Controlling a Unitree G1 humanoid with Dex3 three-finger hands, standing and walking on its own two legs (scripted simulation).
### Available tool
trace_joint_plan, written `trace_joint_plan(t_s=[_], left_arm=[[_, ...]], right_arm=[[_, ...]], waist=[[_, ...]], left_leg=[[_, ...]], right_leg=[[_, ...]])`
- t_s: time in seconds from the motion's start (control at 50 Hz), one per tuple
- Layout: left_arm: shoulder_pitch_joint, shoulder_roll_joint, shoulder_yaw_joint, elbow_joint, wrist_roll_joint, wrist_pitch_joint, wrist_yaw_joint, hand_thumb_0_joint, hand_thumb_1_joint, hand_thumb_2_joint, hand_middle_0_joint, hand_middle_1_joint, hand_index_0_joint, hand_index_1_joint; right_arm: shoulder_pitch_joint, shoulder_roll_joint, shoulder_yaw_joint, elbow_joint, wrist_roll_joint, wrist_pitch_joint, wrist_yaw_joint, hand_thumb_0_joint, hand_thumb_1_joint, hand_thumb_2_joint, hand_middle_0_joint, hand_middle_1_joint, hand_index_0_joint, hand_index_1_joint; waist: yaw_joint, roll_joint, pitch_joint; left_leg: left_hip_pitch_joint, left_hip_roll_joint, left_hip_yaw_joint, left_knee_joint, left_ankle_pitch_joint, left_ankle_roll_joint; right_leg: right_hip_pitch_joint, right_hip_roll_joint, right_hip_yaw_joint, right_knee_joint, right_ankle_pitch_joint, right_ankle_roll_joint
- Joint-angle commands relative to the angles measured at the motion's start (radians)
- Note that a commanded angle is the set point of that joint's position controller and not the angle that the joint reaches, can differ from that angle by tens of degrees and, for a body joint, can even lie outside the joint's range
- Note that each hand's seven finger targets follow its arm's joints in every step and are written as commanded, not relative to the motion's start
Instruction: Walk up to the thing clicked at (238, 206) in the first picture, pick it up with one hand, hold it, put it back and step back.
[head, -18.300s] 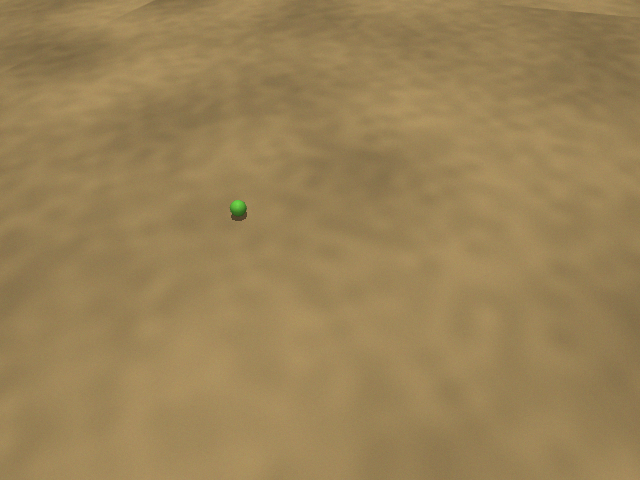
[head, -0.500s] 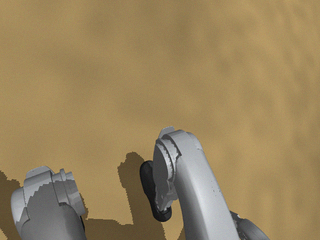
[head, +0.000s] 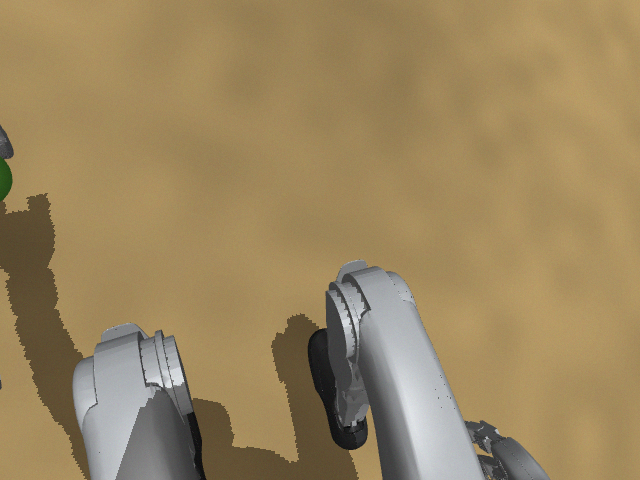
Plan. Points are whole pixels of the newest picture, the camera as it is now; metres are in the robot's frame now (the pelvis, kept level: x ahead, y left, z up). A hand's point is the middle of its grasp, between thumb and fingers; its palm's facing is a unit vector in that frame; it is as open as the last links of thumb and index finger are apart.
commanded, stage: lift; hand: left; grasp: from above
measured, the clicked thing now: out of the picture +0.51 +0.32 -0.17
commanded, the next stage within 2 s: hold in 1.78 s
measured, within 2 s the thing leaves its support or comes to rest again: neither
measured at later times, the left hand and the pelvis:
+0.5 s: hand out of the picture +0.46 +0.33 -0.09, palm faces -0.48 -0.11 -0.87, open 9.6 cm; pelvis +0.00 +0.01 +0.04, yaw +3 degrees
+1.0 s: hand out of the picture +0.39 +0.31 +0.10, palm faces -0.44 -0.12 -0.89, open 9.6 cm; pelvis +0.01 +0.00 +0.19, yaw +6 degrees
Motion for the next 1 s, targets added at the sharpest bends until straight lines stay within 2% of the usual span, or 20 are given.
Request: trace_joint_plan(t_s=[0.0, 0.06, 0.1, 0.12, 0.14, 0.2, 0.24, 0.3, 0.34, 0.4, 0.46, 0.52, 0.58, 0.62, 0.66, 0.68, 0.76, 0.84, 0.94, 0.98], left_arm=[[-0.353, 0.272, 0.031, -0.197, -0.017, 0.005, 0.028, 0.000, 0.714, 0.928, -0.886, -1.093, -0.984, -0.995], [-0.393, 0.294, 0.039, -0.237, -0.025, 0.003, 0.024, 0.000, 0.704, 0.954, -0.893, -1.093, -0.984, -1.003], [-0.361, 0.276, 0.033, -0.223, -0.028, 0.008, 0.018, 0.000, 0.597, 0.918, -0.814, -1.010, -0.895, -0.926], [-0.366, 0.285, 0.040, -0.245, -0.029, 0.010, 0.015, 0.000, 0.568, 0.883, -0.849, -1.035, -0.921, -0.962], [-0.359, 0.282, 0.044, -0.241, -0.034, 0.017, 0.011, 0.000, 0.600, 0.854, -0.840, -1.021, -0.922, -0.937], [-0.357, 0.276, 0.050, -0.307, -0.059, 0.035, -0.015, 0.000, 0.602, 0.885, -0.843, -1.028, -0.922, -0.947], [-0.318, 0.247, 0.043, -0.304, -0.080, 0.048, -0.037, 0.000, 0.610, 0.856, -0.830, -1.038, -0.922, -0.944], [-0.295, 0.256, 0.052, -0.363, -0.081, 0.053, -0.060, 0.000, 0.584, 0.850, -0.805, -1.048, -0.900, -0.951], [-0.253, 0.210, 0.037, -0.385, -0.097, 0.052, -0.082, 0.000, 0.624, 0.865, -0.836, -1.036, -0.929, -0.941], [-0.248, 0.223, 0.055, -0.480, -0.120, 0.045, -0.101, 0.000, 0.635, 0.866, -0.831, -1.066, -0.933, -0.962], [-0.202, 0.160, 0.031, -0.520, -0.140, 0.038, -0.126, 0.000, 0.643, 0.883, -0.842, -1.055, -0.939, -0.956], [-0.160, 0.173, 0.046, -0.569, -0.157, 0.033, -0.140, 0.000, 0.658, 0.907, -0.855, -1.057, -0.947, -0.963], [-0.109, 0.127, 0.025, -0.597, -0.179, 0.034, -0.151, 0.000, 0.662, 0.946, -0.859, -1.086, -0.949, -0.995], [-0.097, 0.135, 0.037, -0.659, -0.196, 0.034, -0.152, 0.000, 0.662, 0.936, -0.859, -1.064, -0.947, -0.974], [-0.067, 0.090, 0.011, -0.686, -0.206, 0.041, -0.158, 0.000, 0.646, 0.917, -0.837, -1.068, -0.929, -0.974], [-0.055, 0.114, 0.022, -0.704, -0.205, 0.046, -0.157, 0.000, 0.637, 0.897, -0.821, -1.066, -0.918, -0.966], [-0.001, 0.063, 0.006, -0.754, -0.232, 0.067, -0.158, 0.000, 0.602, 0.894, -0.814, -1.016, -0.897, -0.931], [0.091, 0.035, -0.001, -0.806, -0.240, 0.093, -0.155, 0.000, 0.611, 0.844, -0.807, -1.015, -0.902, -0.919], [0.169, -0.030, -0.036, -0.876, -0.263, 0.123, -0.154, 0.000, 0.597, 0.840, -0.795, -1.018, -0.891, -0.920], [0.234, -0.041, -0.034, -0.844, -0.271, 0.136, -0.153, 0.000, 0.611, 0.844, -0.811, -1.009, -0.903, -0.915]], right_arm=[[0.225, -0.264, -0.102, -0.006, 0.011, 0.015, -0.028, 0.000, -0.894, -0.892, 0.200, 0.300, 0.200, 0.300], [0.229, -0.261, -0.101, -0.002, 0.014, 0.025, -0.036, 0.000, -0.895, -0.892, 0.200, 0.300, 0.200, 0.300], [0.235, -0.257, -0.106, 0.009, 0.017, 0.029, -0.040, 0.000, -0.882, -0.887, 0.200, 0.300, 0.200, 0.300], [0.235, -0.258, -0.109, 0.009, 0.020, 0.032, -0.043, 0.000, -0.913, -0.908, 0.200, 0.300, 0.200, 0.300], [0.238, -0.265, -0.114, 0.007, 0.026, 0.034, -0.047, 0.000, -0.905, -0.905, 0.200, 0.300, 0.200, 0.300], [0.255, -0.256, -0.133, 0.010, 0.038, 0.040, -0.050, 0.000, -0.903, -0.905, 0.200, 0.300, 0.200, 0.300], [0.254, -0.255, -0.143, 0.014, 0.045, 0.047, -0.050, 0.000, -0.904, -0.905, 0.200, 0.300, 0.200, 0.300], [0.252, -0.243, -0.157, 0.013, 0.057, 0.062, -0.056, 0.000, -0.904, -0.905, 0.200, 0.300, 0.200, 0.300], [0.253, -0.234, -0.165, 0.012, 0.061, 0.067, -0.057, 0.000, -0.902, -0.903, 0.200, 0.300, 0.200, 0.300], [0.247, -0.229, -0.186, 0.007, 0.074, 0.074, -0.065, 0.000, -0.903, -0.903, 0.200, 0.300, 0.200, 0.300], [0.235, -0.218, -0.196, 0.003, 0.083, 0.081, -0.070, 0.000, -0.902, -0.903, 0.200, 0.300, 0.200, 0.300], [0.231, -0.214, -0.206, -0.005, 0.091, 0.084, -0.078, 0.000, -0.901, -0.902, 0.200, 0.300, 0.200, 0.300], [0.216, -0.193, -0.207, -0.016, 0.101, 0.087, -0.087, 0.000, -0.901, -0.902, 0.200, 0.300, 0.200, 0.300], [0.194, -0.195, -0.218, -0.019, 0.107, 0.086, -0.097, 0.000, -0.898, -0.900, 0.200, 0.300, 0.200, 0.300], [0.190, -0.181, -0.219, -0.025, 0.113, 0.084, -0.103, 0.000, -0.898, -0.900, 0.200, 0.300, 0.200, 0.300], [0.181, -0.180, -0.220, -0.028, 0.117, 0.085, -0.108, 0.000, -0.897, -0.900, 0.200, 0.300, 0.200, 0.300], [0.147, -0.165, -0.226, -0.021, 0.126, 0.083, -0.124, 0.000, -0.895, -0.898, 0.200, 0.300, 0.200, 0.300], [0.123, -0.146, -0.228, -0.022, 0.136, 0.082, -0.142, 0.000, -0.895, -0.898, 0.200, 0.300, 0.200, 0.300], [0.099, -0.112, -0.225, -0.015, 0.146, 0.073, -0.160, 0.000, -0.894, -0.897, 0.200, 0.300, 0.200, 0.300], [0.089, -0.104, -0.223, -0.006, 0.152, 0.067, -0.168, 0.000, -0.894, -0.897, 0.200, 0.300, 0.200, 0.300]], waist=[[-0.023, 0.389, -0.723], [-0.019, 0.392, -0.752], [-0.009, 0.387, -0.741], [-0.001, 0.384, -0.764], [0.003, 0.400, -0.748], [0.024, 0.432, -0.826], [0.029, 0.434, -0.806], [0.050, 0.418, -0.849], [0.049, 0.388, -0.815], [0.079, 0.399, -0.887], [0.071, 0.371, -0.849], [0.094, 0.361, -0.867], [0.103, 0.332, -0.862], [0.122, 0.333, -0.870], [0.122, 0.322, -0.895], [0.132, 0.315, -0.887], [0.139, 0.300, -0.831], [0.165, 0.275, -0.855], [0.177, 0.214, -0.821], [0.185, 0.180, -0.757]], left_leg=[[0.563, 0.000, 0.117, -0.276, 0.190, 0.015], [0.547, -0.002, 0.126, -0.284, 0.177, 0.020], [0.556, -0.002, 0.127, -0.294, 0.174, 0.019], [0.566, -0.002, 0.127, -0.297, 0.176, 0.020], [0.583, -0.007, 0.118, -0.315, 0.181, 0.014], [0.655, -0.004, 0.122, -0.344, 0.211, 0.014], [0.679, -0.005, 0.121, -0.355, 0.236, 0.012], [0.684, -0.008, 0.130, -0.376, 0.227, 0.018], [0.683, -0.008, 0.133, -0.386, 0.227, 0.020], [0.736, -0.008, 0.132, -0.429, 0.224, 0.023], [0.757, -0.008, 0.106, -0.472, 0.207, 0.023], [0.809, -0.005, 0.098, -0.516, 0.204, 0.025], [0.816, 0.002, 0.098, -0.573, 0.149, 0.033], [0.861, 0.003, 0.087, -0.612, 0.132, 0.030], [0.909, 0.010, 0.087, -0.646, 0.160, 0.032], [0.919, 0.010, 0.085, -0.664, 0.153, 0.031], [0.992, 0.018, 0.064, -0.754, 0.143, 0.027], [1.096, 0.023, 0.086, -0.833, 0.183, 0.025], [1.186, 0.026, 0.113, -0.926, 0.224, 0.029], [1.212, 0.028, 0.117, -0.970, 0.219, 0.028]], right_leg=[[0.364, 0.038, -0.110, -0.203, 0.173, -0.109], [0.389, 0.039, -0.102, -0.212, 0.164, -0.107], [0.382, 0.038, -0.102, -0.219, 0.157, -0.110], [0.381, 0.038, -0.102, -0.222, 0.158, -0.111], [0.356, 0.032, -0.103, -0.221, 0.159, -0.116], [0.383, 0.027, -0.095, -0.231, 0.189, -0.111], [0.368, 0.025, -0.091, -0.239, 0.203, -0.115], [0.397, 0.024, -0.079, -0.258, 0.193, -0.115], [0.409, 0.022, -0.073, -0.283, 0.189, -0.115], [0.436, 0.017, -0.060, -0.303, 0.190, -0.112], [0.419, 0.013, -0.059, -0.326, 0.176, -0.110], [0.459, 0.009, -0.048, -0.361, 0.179, -0.104], [0.509, 0.017, -0.044, -0.399, 0.162, -0.095], [0.524, 0.016, -0.043, -0.423, 0.152, -0.097], [0.568, 0.019, -0.041, -0.451, 0.177, -0.091], [0.590, 0.020, -0.040, -0.464, 0.174, -0.091], [0.641, 0.021, -0.037, -0.527, 0.173, -0.087], [0.767, 0.022, -0.025, -0.624, 0.195, -0.082], [0.927, 0.028, -0.012, -0.760, 0.218, -0.080], [0.971, 0.028, -0.004, -0.811, 0.211, -0.079]])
